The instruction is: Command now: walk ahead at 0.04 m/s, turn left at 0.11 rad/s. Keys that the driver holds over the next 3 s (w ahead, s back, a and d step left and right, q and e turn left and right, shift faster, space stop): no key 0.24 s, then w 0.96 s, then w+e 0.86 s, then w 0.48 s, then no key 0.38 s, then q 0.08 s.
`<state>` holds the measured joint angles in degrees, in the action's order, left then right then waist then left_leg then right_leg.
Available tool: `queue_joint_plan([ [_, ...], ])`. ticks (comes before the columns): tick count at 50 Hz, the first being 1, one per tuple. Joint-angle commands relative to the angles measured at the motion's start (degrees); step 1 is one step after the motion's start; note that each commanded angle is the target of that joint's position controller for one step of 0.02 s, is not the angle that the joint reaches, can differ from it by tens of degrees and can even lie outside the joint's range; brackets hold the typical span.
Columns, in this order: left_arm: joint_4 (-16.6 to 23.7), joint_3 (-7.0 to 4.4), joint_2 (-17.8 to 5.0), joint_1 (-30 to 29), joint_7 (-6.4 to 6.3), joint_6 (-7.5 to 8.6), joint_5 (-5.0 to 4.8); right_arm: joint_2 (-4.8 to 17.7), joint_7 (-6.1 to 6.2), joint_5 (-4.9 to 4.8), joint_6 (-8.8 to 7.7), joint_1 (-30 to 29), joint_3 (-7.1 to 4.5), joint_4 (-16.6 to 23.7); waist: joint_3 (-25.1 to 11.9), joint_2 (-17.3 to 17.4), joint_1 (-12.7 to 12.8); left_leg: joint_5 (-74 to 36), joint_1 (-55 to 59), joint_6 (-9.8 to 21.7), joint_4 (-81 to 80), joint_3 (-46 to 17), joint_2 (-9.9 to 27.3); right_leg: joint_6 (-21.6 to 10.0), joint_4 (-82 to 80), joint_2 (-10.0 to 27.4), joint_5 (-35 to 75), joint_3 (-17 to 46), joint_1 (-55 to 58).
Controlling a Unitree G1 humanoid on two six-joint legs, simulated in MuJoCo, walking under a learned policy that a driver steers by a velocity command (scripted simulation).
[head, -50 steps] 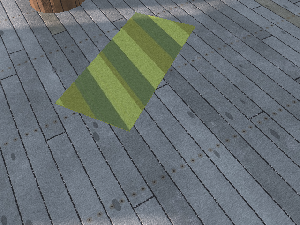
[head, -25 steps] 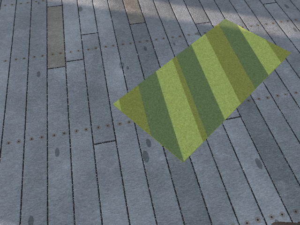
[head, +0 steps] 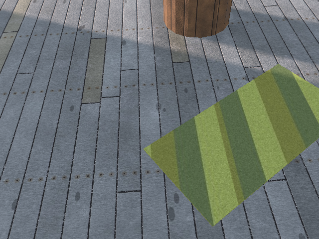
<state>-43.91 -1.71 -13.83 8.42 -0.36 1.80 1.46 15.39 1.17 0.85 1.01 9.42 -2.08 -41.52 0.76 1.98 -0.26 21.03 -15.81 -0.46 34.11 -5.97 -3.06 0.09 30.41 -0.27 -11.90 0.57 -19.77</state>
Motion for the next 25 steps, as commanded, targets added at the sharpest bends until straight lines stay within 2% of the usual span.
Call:
queue_joint_plan([
  [1,3.5,-1.45,-7.8,-3.8,0.38,0.52,-0.69,5.5,0.12,0.12,1.28,3.7,-1.67,1.4,-6.2,-10.8,-2.5,-8.3,4.9,-0.6,-6.2,-1.0,3.7,-6.2,-8.0,10.7,12.5,12.3,5.5],
  [2,3.1,-1.39,-7.7,-2.7,0.53,0.55,-0.54,5.7,-0.09,0.24,1.65,2.3,-1.59,1.5,-4.7,-9.3,-1.4,-10.1,5.8,0.2,-7.5,-1.3,3.9,-4.0,-7.9,8.2,6.2,10.0,3.6],
  [3,3.1,-1.45,-8.0,-2.1,0.72,0.61,-0.42,6.5,-0.26,0.18,1.69,2.3,-1.83,0.9,-3.1,-6.0,-0.1,-8.5,3.5,1.6,-6.7,-1.3,3.6,-2.6,-8.0,6.0,1.3,7.2,3.9],
  [4,2.9,-1.4,-8.1,-2.7,0.78,0.72,-0.28,5.7,-0.34,0.05,1.44,2.1,-1.71,0.8,-2.6,-5.7,-0.4,-8.2,2.5,2.3,-7.0,-1.3,3.7,-2.0,-7.2,5.4,0.9,6.4,5.0],
  [5,2.8,-1.3,-7.6,-3.0,0.75,0.85,-0.38,5.1,-0.33,0.11,1.11,2.2,-1.55,0.4,-2.8,-5.2,-0.4,-9.6,2.7,2.3,-7.6,-1.5,4.1,-2.1,-6.4,5.2,2.6,6.0,5.8],
  [8,2.0,-1.22,-6.8,-2.3,0.25,0.87,-0.98,5.3,-0.03,0.1,0.07,2.1,-1.74,-0.8,-4.2,-2.5,0.4,-14.5,2.4,1.8,-7.9,-1.9,4.5,-2.8,-3.5,4.6,10.8,4.7,9.3],
  [12,0.8,-1.25,-6.3,-2.6,0.11,0.24,-1.05,4.8,0.25,-0.18,-0.27,2.5,-1.72,-2.3,-3.7,-1.4,0.6,-15.1,2.3,1.4,-8.2,-1.8,4.4,-3.0,-2.8,4.0,11.4,4.1,10.3],
  [13,0.1,-1.12,-5.8,-2.2,0.14,0.04,-0.97,4.3,0.34,-0.22,-0.21,3.7,-1.62,-3.1,-4.4,-1.4,0.4,-10.2,2.7,1.6,-8.9,-1.4,4.0,-2.9,-3.2,3.3,5.9,3.5,10.4],
  [16,-0.8,-1.67,-7.2,-1.9,-0.06,-0.43,-1.81,5.3,0.66,-0.9,-0.4,5.1,-1.97,-3.9,1.4,-1.4,0.5,11.2,-2.7,4.0,-9.0,-1.1,3.0,-4.2,-3.7,1.6,-19.6,3.5,5.6],
  [18,-1.1,-1.71,-7.3,-1.0,-0.18,0.53,-2.39,4.7,0.71,-1.5,-1.88,6.1,-1.79,-3.6,5.1,-2.4,0.4,15.9,-5.8,5.3,-8.6,-2.0,3.8,-5.9,-4.7,2.9,-26.1,6.4,3.1],
  [20,-1.6,-1.79,-7.2,0.6,0.05,2.11,-2.64,4.3,0.45,-1.93,-3.86,6.3,-1.68,-3.3,6.0,-3.3,0.8,14.4,-7.6,6.1,-6.7,-2.4,4.2,-7.8,-5.2,4.7,-26.1,9.9,4.1],
  [23,-2.3,-2.33,-9.1,4.0,0.62,3.56,-2.78,3.3,-0.46,-2.09,-6.23,5.8,-1.53,-2.2,4.0,-6.7,1.2,7.1,-10.0,6.2,-0.9,0.0,3.0,-11.5,-7.9,9.1,-21.8,18.4,9.5],
  [24,-2.6,-2.69,-10.3,4.8,0.72,3.67,-2.97,2.8,-0.83,-2.17,-6.82,6.4,-1.46,-2.0,3.0,-9.5,0.7,3.0,-10.8,5.8,1.9,2.0,2.4,-13.3,-8.9,12.1,-17.3,22.9,11.9],
  [25,-2.7,-2.85,-10.6,5.4,0.75,3.6,-3.13,3.1,-1.08,-2.06,-7.24,7.0,-1.61,-2.2,1.8,-10.3,0.4,-0.3,-10.2,5.6,2.8,3.2,2.4,-14.4,-8.8,14.4,-10.0,25.4,13.3],
])
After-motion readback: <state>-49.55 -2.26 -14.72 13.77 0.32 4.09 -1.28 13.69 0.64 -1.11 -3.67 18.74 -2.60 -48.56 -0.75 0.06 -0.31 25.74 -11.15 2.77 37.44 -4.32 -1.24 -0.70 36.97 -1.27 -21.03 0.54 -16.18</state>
